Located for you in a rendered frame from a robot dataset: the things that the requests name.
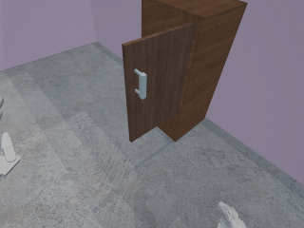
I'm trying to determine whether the robot left hand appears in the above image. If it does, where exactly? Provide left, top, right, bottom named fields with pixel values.
left=0, top=95, right=21, bottom=178

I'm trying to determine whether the robot right hand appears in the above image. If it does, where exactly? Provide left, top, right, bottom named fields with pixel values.
left=218, top=201, right=247, bottom=228

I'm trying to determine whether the cupboard door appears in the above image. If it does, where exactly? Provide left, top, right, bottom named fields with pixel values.
left=122, top=22, right=197, bottom=142

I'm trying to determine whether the handle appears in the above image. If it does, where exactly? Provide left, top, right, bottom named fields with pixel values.
left=134, top=69, right=147, bottom=100

